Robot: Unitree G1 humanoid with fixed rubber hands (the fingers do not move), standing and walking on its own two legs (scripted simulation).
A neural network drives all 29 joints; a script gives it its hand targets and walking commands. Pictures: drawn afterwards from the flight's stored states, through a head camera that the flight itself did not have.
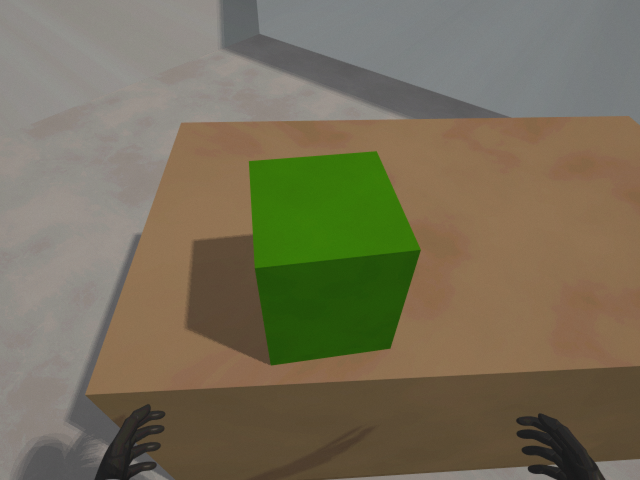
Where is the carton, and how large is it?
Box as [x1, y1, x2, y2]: [249, 151, 420, 365]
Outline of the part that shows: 376,151 249,161 254,263 271,365 384,349 390,347 420,249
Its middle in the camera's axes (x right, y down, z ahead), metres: +0.00 +0.04 +0.62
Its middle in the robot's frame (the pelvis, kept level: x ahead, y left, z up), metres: +0.45 +0.01 +0.00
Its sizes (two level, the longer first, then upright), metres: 0.210 0.200 0.250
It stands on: a pedestal, 0.65 m high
